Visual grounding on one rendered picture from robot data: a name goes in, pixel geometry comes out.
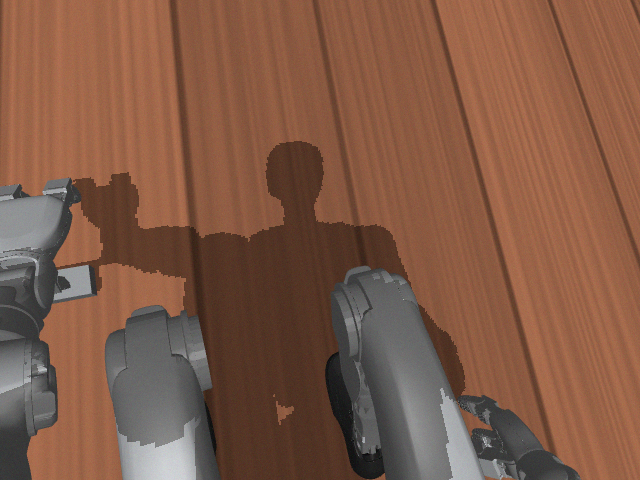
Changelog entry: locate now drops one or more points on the right robot hand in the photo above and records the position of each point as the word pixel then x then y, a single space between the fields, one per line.
pixel 499 450

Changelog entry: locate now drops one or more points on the left robot hand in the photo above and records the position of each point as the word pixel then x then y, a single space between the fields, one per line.
pixel 38 223

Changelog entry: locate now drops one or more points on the left robot arm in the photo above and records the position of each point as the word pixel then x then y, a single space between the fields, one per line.
pixel 28 383

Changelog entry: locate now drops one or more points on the right robot foot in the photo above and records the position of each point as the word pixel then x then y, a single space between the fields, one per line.
pixel 365 465

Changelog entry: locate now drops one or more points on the small box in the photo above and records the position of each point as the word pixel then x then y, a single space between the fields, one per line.
pixel 82 281

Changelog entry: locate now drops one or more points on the right robot arm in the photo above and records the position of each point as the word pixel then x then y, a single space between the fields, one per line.
pixel 543 465

